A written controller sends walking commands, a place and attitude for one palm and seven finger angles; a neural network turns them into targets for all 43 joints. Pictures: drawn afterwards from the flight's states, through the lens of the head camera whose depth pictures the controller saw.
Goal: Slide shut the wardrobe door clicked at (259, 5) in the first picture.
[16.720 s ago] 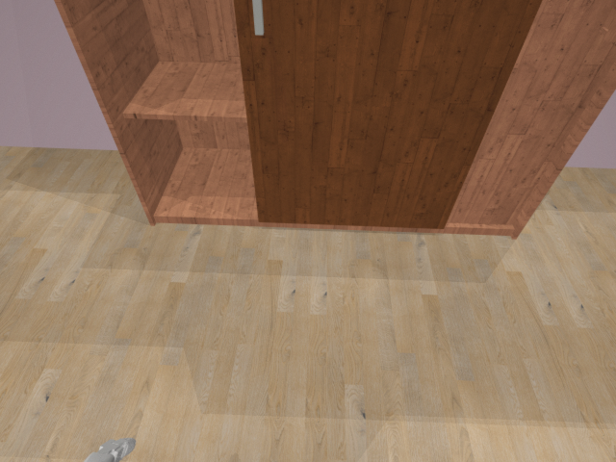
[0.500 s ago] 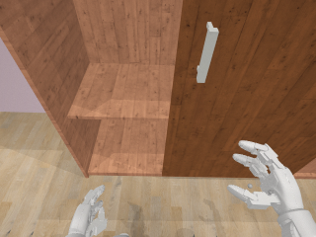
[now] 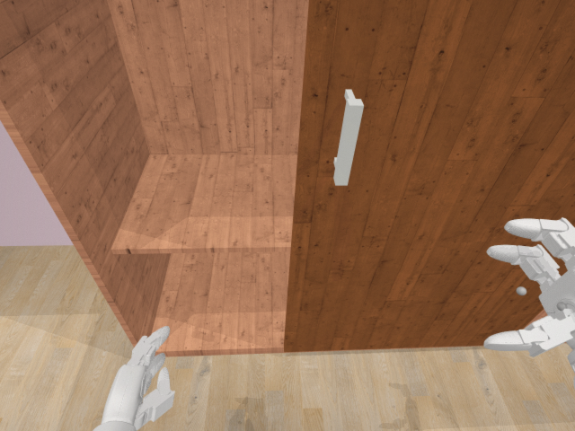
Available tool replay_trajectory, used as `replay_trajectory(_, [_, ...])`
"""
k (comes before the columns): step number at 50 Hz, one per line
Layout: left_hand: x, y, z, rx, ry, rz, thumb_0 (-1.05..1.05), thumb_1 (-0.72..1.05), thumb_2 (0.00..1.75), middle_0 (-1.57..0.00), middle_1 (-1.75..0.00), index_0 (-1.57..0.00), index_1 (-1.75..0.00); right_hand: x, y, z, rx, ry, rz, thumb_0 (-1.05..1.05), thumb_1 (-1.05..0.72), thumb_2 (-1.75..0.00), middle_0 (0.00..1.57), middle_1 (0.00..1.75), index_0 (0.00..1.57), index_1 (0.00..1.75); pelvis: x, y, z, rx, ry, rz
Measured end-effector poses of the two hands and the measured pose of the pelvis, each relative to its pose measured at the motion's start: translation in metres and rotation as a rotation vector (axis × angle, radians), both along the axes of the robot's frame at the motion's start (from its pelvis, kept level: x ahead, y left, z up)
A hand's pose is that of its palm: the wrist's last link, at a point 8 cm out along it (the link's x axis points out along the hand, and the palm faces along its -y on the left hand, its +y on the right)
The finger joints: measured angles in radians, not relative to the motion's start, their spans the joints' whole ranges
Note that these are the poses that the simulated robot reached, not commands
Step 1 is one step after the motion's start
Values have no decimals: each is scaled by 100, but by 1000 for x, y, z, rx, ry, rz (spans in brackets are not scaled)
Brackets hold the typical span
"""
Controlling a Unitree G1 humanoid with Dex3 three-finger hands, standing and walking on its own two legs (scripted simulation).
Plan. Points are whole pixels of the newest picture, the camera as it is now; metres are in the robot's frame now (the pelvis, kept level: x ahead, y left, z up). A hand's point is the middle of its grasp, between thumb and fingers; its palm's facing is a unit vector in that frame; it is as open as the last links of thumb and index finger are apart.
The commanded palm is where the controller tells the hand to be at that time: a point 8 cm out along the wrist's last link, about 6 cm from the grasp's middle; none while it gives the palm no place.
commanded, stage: raise the hand with hooked fingers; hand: right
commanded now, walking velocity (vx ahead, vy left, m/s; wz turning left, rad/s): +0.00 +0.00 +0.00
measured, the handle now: (344, 138) +0.53 -0.08 +0.17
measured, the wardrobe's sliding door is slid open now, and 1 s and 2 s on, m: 0.47 0.47 0.47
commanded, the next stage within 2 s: move the hooked fingers beside the handle in 0.80 s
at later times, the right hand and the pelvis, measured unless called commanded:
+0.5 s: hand (522, 252) +0.28 -0.26 +0.18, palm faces +0.01 +1.00 -0.10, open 14.0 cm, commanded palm +0.24 -0.30 +0.19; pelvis +0.00 +0.01 +0.01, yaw +0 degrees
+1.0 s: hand (537, 248) +0.27 -0.26 +0.20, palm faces +0.06 +0.99 -0.08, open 14.0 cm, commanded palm +0.25 -0.30 +0.19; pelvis +0.00 +0.01 +0.01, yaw +0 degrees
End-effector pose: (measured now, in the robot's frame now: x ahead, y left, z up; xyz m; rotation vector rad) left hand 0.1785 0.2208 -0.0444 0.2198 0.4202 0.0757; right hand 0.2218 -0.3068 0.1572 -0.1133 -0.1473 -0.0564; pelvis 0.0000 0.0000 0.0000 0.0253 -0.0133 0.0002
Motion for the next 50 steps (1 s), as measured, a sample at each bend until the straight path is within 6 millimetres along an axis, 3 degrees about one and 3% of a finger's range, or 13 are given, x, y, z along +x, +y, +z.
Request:
replay_trajectory(3, [5, -5, 0, -17, 3, -25, 1, 90, 89, -20, -30, -20, -30, 5, -7, 10, 5, 5, -8, -1, 45, -32, 30, 116, 30, 116, 0, 2, 2, -1, -7, -3])
replay_trajectory(10, [4, -3, -8, -31, 54, -33, 1, 90, 89, -20, -30, -20, -30, 17, -7, 11, -2, 111, 7, -1, 49, -30, 30, 119, 30, 119, 0, 6, 5, -7, -4, -3])
replay_trajectory(18, [-4, 12, -13, -16, 97, -9, 1, 90, 89, -20, -30, -20, -30, 26, -23, 57, -8, -38, -33, -2, 50, -30, 30, 120, 31, 120, 4, 13, 8, -8, -16, -6])
replay_trajectory(22, [-7, 22, -16, -21, 111, 14, 1, 90, 89, -20, -30, -20, -30, 38, -22, 44, 12, 73, -6, -1, 50, -30, 30, 120, 30, 120, 1, 14, 7, -13, -7, -1])
replay_trajectory(27, [-12, 32, -15, -14, 115, 41, 1, 90, 89, -20, -30, -20, -30, 40, 0, 19, 19, 153, 55, -1, 50, -30, 30, 120, 30, 120, -1, 14, 7, -17, 2, 12])
replay_trajectory(30, [-14, 33, -11, -6, 103, 48, 1, 90, 89, -20, -30, -20, -30, 34, 5, 24, 21, 67, 45, -2, 50, -30, 30, 120, 31, 120, 2, 15, 7, -17, -3, 18])
replay_trajectory(35, [-11, 29, -8, -8, 82, 38, 1, 90, 89, -20, -30, -20, -30, 26, -10, 45, 17, -36, -38, -2, 50, -30, 31, 120, 31, 120, 2, 17, 8, -12, -22, 11])
replay_trajectory(39, [-9, 24, -11, -22, 84, 26, 1, 90, 89, -20, -30, -20, -30, 29, -16, 41, 15, 51, -43, -2, 50, -30, 30, 120, 31, 120, -2, 16, 8, -14, -22, 4])
replay_trajectory(43, [-8, 20, -13, -31, 84, 19, 1, 90, 89, -20, -30, -20, -30, 30, -7, 31, 5, 116, 11, -2, 50, -30, 30, 120, 30, 120, -4, 14, 8, -16, -15, 6])
replay_trajectory(50, [-8, 15, -8, -29, 66, 9, 1, 90, 89, -20, -30, -20, -30, 24, -5, 44, 23, -16, 4, -2, 50, -30, 30, 120, 31, 120, -2, 14, 9, -15, -24, 5])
